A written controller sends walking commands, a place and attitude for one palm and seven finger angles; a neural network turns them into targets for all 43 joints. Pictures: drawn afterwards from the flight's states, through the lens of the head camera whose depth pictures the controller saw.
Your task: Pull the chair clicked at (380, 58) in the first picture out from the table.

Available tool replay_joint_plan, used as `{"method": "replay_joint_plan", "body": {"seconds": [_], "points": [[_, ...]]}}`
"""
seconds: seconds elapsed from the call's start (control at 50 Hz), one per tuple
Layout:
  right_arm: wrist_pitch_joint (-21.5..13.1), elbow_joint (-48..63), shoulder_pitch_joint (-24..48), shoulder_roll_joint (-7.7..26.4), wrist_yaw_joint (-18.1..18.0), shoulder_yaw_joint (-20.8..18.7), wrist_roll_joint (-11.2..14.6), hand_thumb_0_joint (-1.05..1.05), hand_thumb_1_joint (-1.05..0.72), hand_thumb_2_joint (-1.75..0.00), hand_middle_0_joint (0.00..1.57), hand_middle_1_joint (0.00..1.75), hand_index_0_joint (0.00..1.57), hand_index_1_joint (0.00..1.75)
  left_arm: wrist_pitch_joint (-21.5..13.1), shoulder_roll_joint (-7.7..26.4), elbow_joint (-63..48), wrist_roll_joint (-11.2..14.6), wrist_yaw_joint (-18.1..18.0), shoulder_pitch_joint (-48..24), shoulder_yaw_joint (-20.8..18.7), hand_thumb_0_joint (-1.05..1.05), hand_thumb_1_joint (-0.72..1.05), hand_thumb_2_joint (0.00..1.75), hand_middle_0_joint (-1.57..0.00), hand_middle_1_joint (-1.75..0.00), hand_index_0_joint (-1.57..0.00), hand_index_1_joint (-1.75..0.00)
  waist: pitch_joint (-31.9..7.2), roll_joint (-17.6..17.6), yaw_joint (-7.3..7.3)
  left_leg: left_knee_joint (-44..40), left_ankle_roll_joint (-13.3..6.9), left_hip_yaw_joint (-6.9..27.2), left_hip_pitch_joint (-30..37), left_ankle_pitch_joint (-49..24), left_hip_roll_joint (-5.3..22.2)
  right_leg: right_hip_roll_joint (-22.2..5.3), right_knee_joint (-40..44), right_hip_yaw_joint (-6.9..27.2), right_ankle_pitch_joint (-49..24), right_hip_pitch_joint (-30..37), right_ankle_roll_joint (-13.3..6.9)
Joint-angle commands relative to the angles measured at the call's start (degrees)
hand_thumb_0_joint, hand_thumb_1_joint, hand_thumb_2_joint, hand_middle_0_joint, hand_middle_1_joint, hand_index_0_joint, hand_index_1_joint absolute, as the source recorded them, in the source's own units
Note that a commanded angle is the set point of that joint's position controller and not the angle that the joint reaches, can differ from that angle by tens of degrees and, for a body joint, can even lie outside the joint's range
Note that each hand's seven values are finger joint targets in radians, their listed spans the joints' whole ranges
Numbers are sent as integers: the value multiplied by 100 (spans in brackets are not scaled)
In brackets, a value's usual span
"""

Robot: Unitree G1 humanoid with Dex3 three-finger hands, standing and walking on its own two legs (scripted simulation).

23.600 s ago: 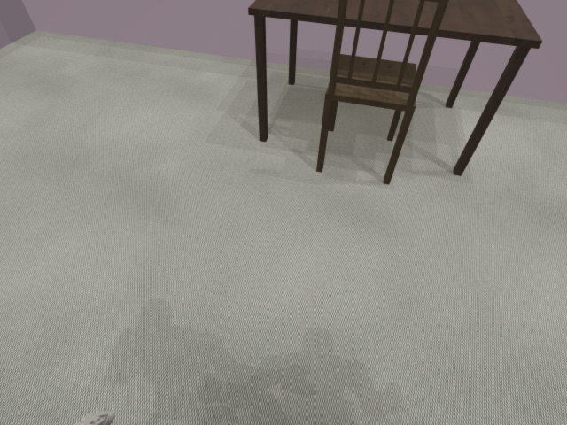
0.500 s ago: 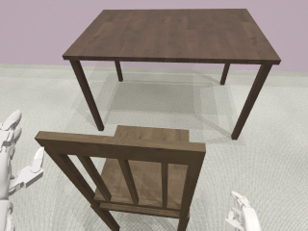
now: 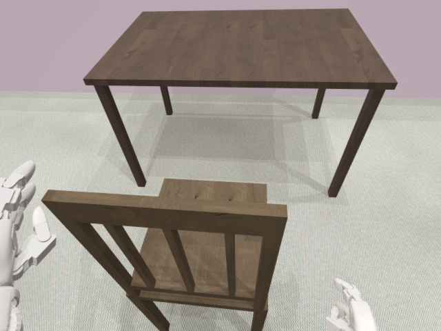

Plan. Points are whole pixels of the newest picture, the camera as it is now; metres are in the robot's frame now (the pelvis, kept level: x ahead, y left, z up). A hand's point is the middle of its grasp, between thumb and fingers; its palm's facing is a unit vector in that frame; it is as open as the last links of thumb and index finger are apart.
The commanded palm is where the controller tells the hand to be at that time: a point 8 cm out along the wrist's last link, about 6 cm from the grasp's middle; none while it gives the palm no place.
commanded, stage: step back with the hand held close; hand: left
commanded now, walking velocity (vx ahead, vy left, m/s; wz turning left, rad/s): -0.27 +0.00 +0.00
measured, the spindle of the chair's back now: (182, 262) +0.26 +0.13 -0.07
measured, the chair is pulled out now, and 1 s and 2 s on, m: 0.55 0.55 0.55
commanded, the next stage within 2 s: stop stepping back and stand still in 1.60 s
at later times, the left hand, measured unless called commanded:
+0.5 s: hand (15, 283) +0.13 +0.27 +0.16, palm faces +0.38 -0.75 -0.54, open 7.4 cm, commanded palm +0.07 +0.31 +0.18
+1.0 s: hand out of the picture +0.07 +0.29 +0.16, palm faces +0.45 -0.73 -0.52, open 7.4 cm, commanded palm +0.01 +0.32 +0.18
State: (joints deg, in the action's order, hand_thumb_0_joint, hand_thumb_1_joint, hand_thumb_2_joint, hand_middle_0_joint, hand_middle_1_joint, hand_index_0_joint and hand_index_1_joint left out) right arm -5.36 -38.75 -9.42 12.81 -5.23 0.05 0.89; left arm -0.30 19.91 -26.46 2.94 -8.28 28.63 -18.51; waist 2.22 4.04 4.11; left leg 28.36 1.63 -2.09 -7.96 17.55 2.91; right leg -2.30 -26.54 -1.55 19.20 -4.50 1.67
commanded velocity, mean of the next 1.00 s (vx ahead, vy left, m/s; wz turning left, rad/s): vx -0.30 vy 0.00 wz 0.03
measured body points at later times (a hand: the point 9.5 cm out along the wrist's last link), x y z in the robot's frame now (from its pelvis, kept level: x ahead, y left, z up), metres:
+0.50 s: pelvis -0.07 +0.01 +0.00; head -0.05 -0.01 +0.45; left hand +0.10 +0.31 +0.19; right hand +0.10 -0.24 -0.10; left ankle -0.02 +0.14 -0.74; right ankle -0.05 -0.14 -0.74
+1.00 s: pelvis -0.13 +0.02 -0.01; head -0.10 +0.03 +0.44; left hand +0.04 +0.32 +0.19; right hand +0.05 -0.21 -0.09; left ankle -0.02 +0.14 -0.74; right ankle -0.05 -0.13 -0.74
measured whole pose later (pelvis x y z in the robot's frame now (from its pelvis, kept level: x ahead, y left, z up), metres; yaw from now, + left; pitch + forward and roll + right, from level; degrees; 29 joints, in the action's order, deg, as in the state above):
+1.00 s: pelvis -0.13 +0.02 -0.01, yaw +1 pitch -1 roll -2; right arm -9.9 -35.8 -11.1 11.6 -6.0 0.2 0.1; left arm -12.4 25.0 -30.5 0.9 -10.0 31.1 -25.3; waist 4.4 1.1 1.3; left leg 33.9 -0.6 -1.2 -24.8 9.3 3.0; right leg -1.2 -32.0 -0.3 11.7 -20.8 1.8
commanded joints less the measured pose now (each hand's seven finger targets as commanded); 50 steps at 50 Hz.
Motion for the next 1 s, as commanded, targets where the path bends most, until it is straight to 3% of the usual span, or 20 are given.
{"method": "replay_joint_plan", "body": {"seconds": [0.0, 0.02, 0.04, 0.1, 0.2, 0.28, 0.34, 0.46, 0.5, 0.56, 0.58, 0.64, 0.68, 0.76, 0.84, 0.92, 0.94, 0.98], "points": [[-212, 1017, 496, 602, -38, -205, 36, 0, -90, -90, 20, 30, 20, 30, -859, 1966, -1439, 87, -26, -1303, -1590, 0, 90, 90, -20, -30, -20, -30, -273, -21, -227, -101, -352, 191, 330, -1890, 242, -435, 538, 568, -3223, -713, -337], [-177, 1021, 503, 613, -22, -223, 17, 0, -90, -90, 20, 30, 20, 30, -840, 1589, -1042, 70, 31, -819, -1372, 0, 90, 90, -20, -30, -20, -30, -358, -280, -264, -70, -346, 168, 376, -2053, 245, -460, 483, 580, -3478, -630, -322], [-140, 1073, 539, 633, 5, -233, 8, 0, -90, -90, 20, 30, 20, 30, -822, 1334, -907, 58, 78, -497, -1180, 0, 90, 90, -20, -30, -20, -30, -539, -312, -269, -68, -349, 155, 436, -2304, 273, -481, 396, 565, -3670, -510, -303], [-7, 1174, 589, 649, 31, -265, 3, 0, -90, -90, 20, 30, 20, 30, -799, 1041, -777, 30, 111, 182, -968, 0, 90, 90, -20, -30, -20, -30, -935, -229, -257, -160, -374, 148, 594, -3070, 410, -449, 166, 409, -3667, -352, -232], [124, 1311, 688, 581, -34, -304, 23, 0, -90, -90, 20, 30, 20, 30, -844, 1325, -1146, -12, -13, 647, -1210, 0, 90, 90, -20, -30, -20, -30, -1229, -170, -210, -293, -383, 235, 507, -3323, 544, -428, -1, 315, -3045, -419, -194], [94, 1298, 709, 570, -127, -329, 42, 0, -90, -90, 20, 30, 20, 30, -939, 1671, -1385, 20, -132, 562, -1475, 0, 90, 90, -20, -30, -20, -30, -1141, -91, -226, -355, -356, 305, 176, -2672, 539, -471, 55, 422, -2660, -561, -196], [30, 1304, 660, 555, -141, -319, 50, 0, -90, -90, 20, 30, 20, 30, -961, 1429, -1185, 30, -155, 634, -1289, 0, 90, 90, -20, -30, -20, -30, -967, -213, -242, -347, -325, 334, -99, -2014, 502, -481, 173, 486, -2261, -752, -201], [-181, 1270, 559, 629, -179, -288, 21, 0, -90, -90, 20, 30, 20, 30, -1100, 1428, -1286, -27, -222, 301, -1167, 0, 90, 90, -20, -30, -20, -30, -613, -285, -276, -553, -338, 495, -686, 50, 435, -435, 499, 620, -597, -1202, -232], [-247, 1230, 507, 640, -206, -275, 13, 0, -90, -90, 20, 30, 20, 30, -1148, 1487, -1331, -45, -261, 235, -1220, 0, 90, 90, -20, -30, -20, -30, -544, -160, -287, -604, -366, 520, -862, 517, 420, -427, 592, 654, -122, -1254, -230], [-359, 1232, 451, 659, -184, -261, -13, 0, -90, -90, 20, 30, 20, 30, -1204, 1499, -1334, -76, -286, 64, -1212, 0, 90, 90, -20, -30, -20, -30, -372, -298, -296, -512, -356, 595, -990, 966, 394, -413, 786, 729, 729, -1602, -263], [-384, 1185, 448, 708, -203, -269, -11, 0, -90, -90, 20, 30, 20, 30, -1214, 1538, -1339, -82, -302, 86, -1228, 0, 90, 90, -20, -30, -20, -30, -343, 11, -315, -610, -373, 649, -1036, 1083, 423, -386, 768, 711, 782, -1588, -274], [-492, 1225, 394, 687, -185, -239, -29, 0, -90, -90, 20, 30, 20, 30, -1271, 1460, -1438, -114, -322, -1, -1220, 0, 90, 90, -20, -30, -20, -30, -430, 74, -290, -853, -414, 839, -1289, 1219, 544, -232, 435, 538, 543, -1299, -203], [-535, 1176, 387, 711, -190, -255, -26, 0, -90, -90, 20, 30, 20, 30, -1282, 1495, -1339, -104, -331, 103, -1279, 0, 90, 90, -20, -30, -20, -30, -476, 303, -296, -943, -434, 885, -1403, 1287, 579, -201, 316, 508, 389, -1120, -189], [-605, 1228, 342, 692, -128, -266, -41, 0, -90, -90, 20, 30, 20, 30, -1335, 1444, -1392, -112, -308, 131, -1279, 0, 90, 90, -20, -30, -20, -30, -439, 37, -293, -770, -415, 851, -1533, 1350, 550, -206, 365, 603, 419, -1172, -216], [-675, 1188, 330, 713, -123, -275, -86, 0, -90, -90, 20, 30, 20, 30, -1434, 1474, -1540, -142, -308, 78, -1339, 0, 90, 90, -20, -30, -20, -30, -504, 170, -302, -817, -438, 938, -1731, 1402, 628, -164, 138, 587, 235, -1069, -223], [-752, 1191, 349, 737, -127, -304, -88, 0, -90, -90, 20, 30, 20, 30, -1564, 1499, -1639, -172, -290, 122, -1460, 0, 90, 90, -20, -30, -20, -30, -599, 547, -302, -1043, -548, 1094, -2262, 1758, 823, -38, -485, 445, 18, -650, -189], [-772, 1186, 348, 730, -126, -319, -87, 0, -90, -90, 20, 30, 20, 30, -1598, 1531, -1596, -183, -283, 133, -1523, 0, 90, 90, -20, -30, -20, -30, -607, 502, -295, -1030, -581, 1097, -2446, 1892, 862, -16, -599, 453, 5, -539, -181], [-770, 1116, 303, 718, -128, -360, -75, 0, -90, -90, 20, 30, 20, 30, -1612, 1645, -1428, -166, -281, 193, -1631, 0, 90, 90, -20, -30, -20, -30, -567, 206, -307, -689, -533, 955, -2349, 1737, 683, -133, -345, 675, 4, -755, -262]]}}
